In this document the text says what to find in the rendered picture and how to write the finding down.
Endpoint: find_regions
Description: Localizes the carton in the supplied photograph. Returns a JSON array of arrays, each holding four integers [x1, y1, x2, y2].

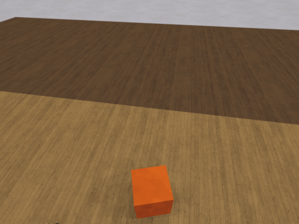
[[131, 165, 173, 219]]

